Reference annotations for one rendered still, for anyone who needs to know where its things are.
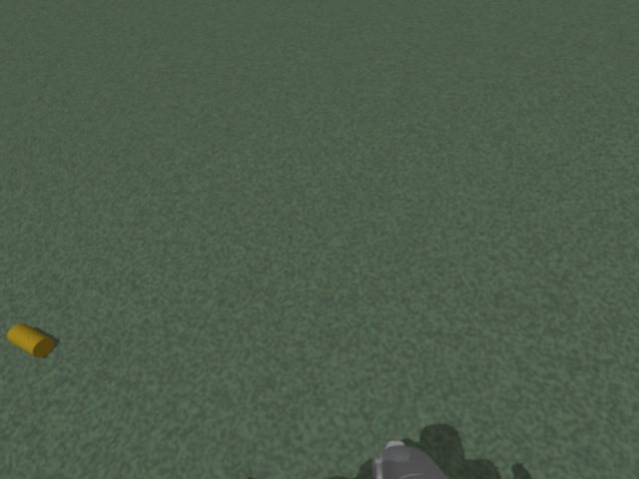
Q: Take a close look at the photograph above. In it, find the can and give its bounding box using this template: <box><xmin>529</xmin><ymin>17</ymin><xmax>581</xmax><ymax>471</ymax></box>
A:
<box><xmin>7</xmin><ymin>323</ymin><xmax>54</xmax><ymax>358</ymax></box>

